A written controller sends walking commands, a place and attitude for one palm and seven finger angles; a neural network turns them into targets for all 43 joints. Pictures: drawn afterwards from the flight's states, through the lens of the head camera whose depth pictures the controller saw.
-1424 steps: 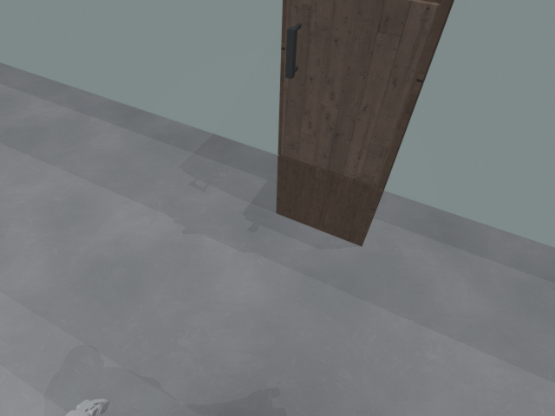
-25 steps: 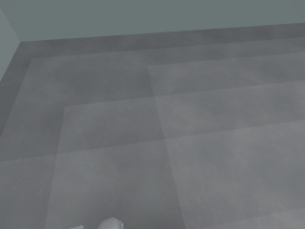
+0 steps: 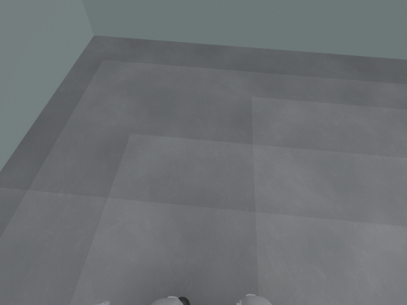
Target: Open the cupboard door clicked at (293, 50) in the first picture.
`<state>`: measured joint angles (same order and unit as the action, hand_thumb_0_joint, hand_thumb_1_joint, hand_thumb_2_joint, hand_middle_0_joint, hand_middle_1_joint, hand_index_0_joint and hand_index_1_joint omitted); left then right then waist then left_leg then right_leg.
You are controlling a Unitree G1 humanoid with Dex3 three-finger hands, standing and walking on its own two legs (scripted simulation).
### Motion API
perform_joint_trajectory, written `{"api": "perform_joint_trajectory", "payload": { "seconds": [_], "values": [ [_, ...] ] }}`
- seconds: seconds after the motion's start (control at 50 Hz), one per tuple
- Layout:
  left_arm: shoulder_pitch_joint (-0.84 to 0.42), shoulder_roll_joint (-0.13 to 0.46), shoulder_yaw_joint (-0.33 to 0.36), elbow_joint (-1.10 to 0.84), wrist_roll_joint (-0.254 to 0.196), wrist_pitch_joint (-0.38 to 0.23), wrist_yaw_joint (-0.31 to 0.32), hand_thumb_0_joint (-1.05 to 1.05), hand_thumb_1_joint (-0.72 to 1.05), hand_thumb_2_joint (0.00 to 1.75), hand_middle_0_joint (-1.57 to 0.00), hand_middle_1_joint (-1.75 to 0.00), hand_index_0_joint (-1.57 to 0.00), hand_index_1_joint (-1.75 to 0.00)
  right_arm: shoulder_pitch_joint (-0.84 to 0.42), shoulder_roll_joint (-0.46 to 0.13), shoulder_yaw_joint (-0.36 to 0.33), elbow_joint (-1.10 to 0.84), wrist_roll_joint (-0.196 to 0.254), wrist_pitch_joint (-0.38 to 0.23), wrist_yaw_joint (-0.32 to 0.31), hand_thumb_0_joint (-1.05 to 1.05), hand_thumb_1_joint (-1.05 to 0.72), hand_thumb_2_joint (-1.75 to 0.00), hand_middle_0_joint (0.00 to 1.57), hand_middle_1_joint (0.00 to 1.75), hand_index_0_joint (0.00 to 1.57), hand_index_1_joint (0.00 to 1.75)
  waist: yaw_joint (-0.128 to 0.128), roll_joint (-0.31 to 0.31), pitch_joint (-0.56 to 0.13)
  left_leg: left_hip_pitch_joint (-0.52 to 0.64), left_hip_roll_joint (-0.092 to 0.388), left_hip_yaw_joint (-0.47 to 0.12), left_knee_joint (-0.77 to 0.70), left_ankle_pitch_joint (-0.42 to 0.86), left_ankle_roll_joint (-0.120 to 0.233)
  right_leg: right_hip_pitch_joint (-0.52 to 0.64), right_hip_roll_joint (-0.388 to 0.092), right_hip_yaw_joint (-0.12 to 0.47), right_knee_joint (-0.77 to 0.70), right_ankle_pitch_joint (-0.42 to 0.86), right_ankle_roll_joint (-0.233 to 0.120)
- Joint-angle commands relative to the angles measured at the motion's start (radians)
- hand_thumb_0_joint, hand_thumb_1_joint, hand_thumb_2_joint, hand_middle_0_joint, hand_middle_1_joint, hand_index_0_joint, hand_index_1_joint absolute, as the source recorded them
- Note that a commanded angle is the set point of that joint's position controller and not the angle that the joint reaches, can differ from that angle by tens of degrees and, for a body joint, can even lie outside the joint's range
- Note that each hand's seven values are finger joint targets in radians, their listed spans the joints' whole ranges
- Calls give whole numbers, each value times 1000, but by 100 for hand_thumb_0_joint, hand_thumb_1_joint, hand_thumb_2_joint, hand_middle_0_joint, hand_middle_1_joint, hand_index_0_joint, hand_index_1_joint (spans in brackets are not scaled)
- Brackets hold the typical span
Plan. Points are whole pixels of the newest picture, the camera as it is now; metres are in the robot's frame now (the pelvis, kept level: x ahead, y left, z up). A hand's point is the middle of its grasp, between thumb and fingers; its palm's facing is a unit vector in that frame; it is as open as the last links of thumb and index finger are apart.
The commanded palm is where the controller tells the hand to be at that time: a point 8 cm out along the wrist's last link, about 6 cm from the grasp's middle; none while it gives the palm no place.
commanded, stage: turn to face it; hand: left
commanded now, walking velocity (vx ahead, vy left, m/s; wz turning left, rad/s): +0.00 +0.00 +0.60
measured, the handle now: out of the picture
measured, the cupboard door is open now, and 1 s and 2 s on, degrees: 41 41 41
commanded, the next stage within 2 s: none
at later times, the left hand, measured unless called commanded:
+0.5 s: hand out of the picture +0.01 +0.16 -0.18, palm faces +0.35 -0.91 -0.23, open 7.4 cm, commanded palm none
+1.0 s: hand out of the picture +0.06 +0.13 -0.15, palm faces +0.59 -0.76 -0.28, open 7.4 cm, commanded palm none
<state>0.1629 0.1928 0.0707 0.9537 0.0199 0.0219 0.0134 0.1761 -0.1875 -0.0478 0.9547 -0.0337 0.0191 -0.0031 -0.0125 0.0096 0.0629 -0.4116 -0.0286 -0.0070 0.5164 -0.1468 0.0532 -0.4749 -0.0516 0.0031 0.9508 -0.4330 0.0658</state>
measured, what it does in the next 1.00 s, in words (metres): walks ahead, turning left: right foot, then left foot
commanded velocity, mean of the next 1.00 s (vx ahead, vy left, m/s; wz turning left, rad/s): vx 0.00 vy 0.00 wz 0.60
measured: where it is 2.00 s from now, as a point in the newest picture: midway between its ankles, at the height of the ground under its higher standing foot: outside the picture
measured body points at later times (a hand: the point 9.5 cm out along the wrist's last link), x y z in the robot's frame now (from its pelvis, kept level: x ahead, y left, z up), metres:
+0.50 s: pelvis +0.05 -0.04 -0.01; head +0.11 -0.01 +0.43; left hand -0.01 +0.20 -0.16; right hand +0.26 -0.26 -0.14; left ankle +0.02 +0.06 -0.74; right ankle +0.02 -0.17 -0.73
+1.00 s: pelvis +0.11 -0.08 +0.00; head +0.16 -0.07 +0.45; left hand +0.03 +0.17 -0.13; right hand +0.33 -0.24 -0.15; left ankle +0.00 +0.01 -0.64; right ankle +0.16 -0.17 -0.73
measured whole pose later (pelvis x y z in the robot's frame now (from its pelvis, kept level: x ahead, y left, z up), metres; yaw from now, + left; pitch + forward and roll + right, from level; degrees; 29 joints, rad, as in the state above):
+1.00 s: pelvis +0.11 -0.08 +0.00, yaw +39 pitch +1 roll +2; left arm 0.19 0.18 0.04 0.87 0.03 0.00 0.03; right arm 0.14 -0.25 -0.09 0.94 -0.02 0.08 0.02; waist -0.03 0.02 0.11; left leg -0.50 -0.01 0.00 1.15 -0.45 -0.06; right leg -0.25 -0.09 -0.13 0.56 -0.32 -0.01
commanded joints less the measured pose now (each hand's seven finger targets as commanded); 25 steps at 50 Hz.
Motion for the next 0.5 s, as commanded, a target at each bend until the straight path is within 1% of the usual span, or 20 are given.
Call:
{"api": "perform_joint_trajectory", "payload": {
  "seconds": [0.0,0.04,0.06,0.08,0.1,0.12,0.14,0.16,0.18,0.2,0.22,0.24,0.26,0.3,0.36,0.4,0.42,0.44,0.46,0.48],
  "values": [
    [50,69,16,-83,0,-11,1,0,90,90,-20,-30,-20,-30,28,-225,-69,-76,3,-5,-7,0,-90,-90,20,30,20,30,-5,139,-150,99,234,-322,-197,-71,103,85,39,-33,-145,5,-2],
    [87,77,19,-83,-3,-15,4,0,90,90,-20,-30,-20,-30,1,-223,-76,-89,5,2,-6,0,-90,-90,20,30,20,30,13,152,-151,58,213,-336,-164,-53,92,185,57,-42,-279,52,-8],
    [116,89,22,-79,-5,-19,7,0,90,90,-20,-30,-20,-30,-14,-214,-78,-99,9,5,-5,0,-90,-90,20,30,20,30,30,118,-147,8,186,-332,-135,-63,71,274,60,-46,-391,113,-13],
    [160,125,31,-76,-1,-27,12,0,90,90,-20,-30,-20,-30,-31,-191,-75,-112,16,7,-1,0,-90,-90,20,30,20,30,55,47,-154,-81,132,-292,-59,-122,28,392,2,5,-546,136,-32],
    [184,217,49,-83,15,-35,20,0,90,90,-20,-30,-20,-30,-42,-132,-69,-131,26,8,7,0,-90,-90,20,30,20,30,73,-177,-144,-259,5,-142,154,-278,-52,492,-230,262,-697,40,-112],
    [138,268,47,-105,16,-31,22,0,90,90,-20,-30,-20,-30,-69,-116,-65,-151,19,3,13,0,-90,-90,20,30,20,30,70,-306,-85,-297,-45,-10,430,-446,-90,388,-453,407,-747,146,-217],
    [90,228,38,-117,9,-38,27,0,90,90,-20,-30,-20,-30,-68,-154,-71,-133,10,12,14,0,-90,-90,20,30,20,30,42,-241,-66,-261,13,-59,605,-408,-84,297,-429,356,-710,243,-233],
    [44,196,27,-120,7,-39,28,0,90,90,-20,-30,-20,-30,-65,-136,-69,-113,11,23,18,0,-90,-90,20,30,20,30,12,-202,-40,-256,37,-46,697,-348,-95,274,-361,262,-668,348,-222],
    [7,168,16,-123,4,-41,25,0,90,90,-20,-30,-20,-30,-41,-125,-62,-101,12,27,24,0,-90,-90,20,30,20,30,-12,-188,-34,-251,55,-27,723,-293,-106,294,-303,126,-621,481,-198],
    [9,154,15,-123,6,-41,25,0,90,90,-20,-30,-20,-30,-35,-108,-56,-98,16,29,29,0,-90,-90,20,30,20,30,-13,-200,-47,-233,58,-7,695,-277,-111,313,-275,53,-594,589,-178],
    [29,155,14,-120,8,-46,25,0,90,90,-20,-30,-20,-30,-49,-107,-49,-101,16,27,30,0,-90,-90,20,30,20,30,-4,-199,-56,-224,62,16,626,-284,-118,370,-267,10,-565,701,-169],
    [68,166,16,-108,7,-47,24,0,90,90,-20,-30,-20,-30,-77,-99,-43,-106,18,26,32,0,-90,-90,20,30,20,30,17,-183,-71,-207,56,42,546,-295,-121,421,-263,-15,-538,795,-162],
    [98,183,19,-100,6,-47,23,0,90,90,-20,-30,-20,-30,-96,-93,-37,-110,20,26,33,0,-90,-90,20,30,20,30,31,-191,-84,-186,51,65,479,-294,-122,460,-264,-41,-517,853,-155],
    [142,199,22,-83,9,-45,20,0,90,90,-20,-30,-20,-30,-137,-84,-29,-117,23,24,36,0,-90,-90,20,30,20,30,54,-199,-79,-144,34,101,381,-291,-118,487,-266,-62,-497,933,-146],
    [158,233,32,-79,10,-41,19,0,90,90,-20,-30,-20,-30,-159,-97,-24,-131,25,21,36,0,-90,-90,20,30,20,30,63,-224,-87,-74,27,128,256,-297,-102,500,-293,-79,-461,970,-154],
    [142,244,35,-78,10,-40,16,0,90,90,-20,-30,-20,-30,-125,-111,-27,-129,25,17,33,0,-90,-90,20,30,20,30,39,-222,-107,16,8,152,137,-251,-88,482,-293,-109,-395,990,-136],
    [128,253,38,-85,3,-42,13,0,90,90,-20,-30,-20,-30,-78,-128,-31,-119,22,14,30,0,-90,-90,20,30,20,30,9,-199,-133,100,-8,164,53,-177,-78,458,-283,-138,-330,995,-115],
    [104,252,39,-91,-5,-41,11,0,90,90,-20,-30,-20,-30,-1,-163,-41,-101,16,8,27,0,-90,-90,20,30,20,30,-40,-155,-178,260,19,145,-57,-22,-58,370,-277,-170,-198,901,-82],
    [90,208,32,-122,-12,-37,2,0,90,90,-20,-30,-20,-30,71,-265,-68,-90,6,1,22,0,-90,-90,20,30,20,30,-80,75,-241,489,219,-103,-65,303,39,105,-183,-208,12,478,-18],
    [35,141,8,-176,-14,-32,0,0,90,90,-20,-30,-20,-30,144,-355,-88,-79,12,2,16,0,-90,-90,20,30,20,30,-111,310,-253,546,473,-419,-85,763,212,-117,-64,-147,224,-239,23]
  ]
}}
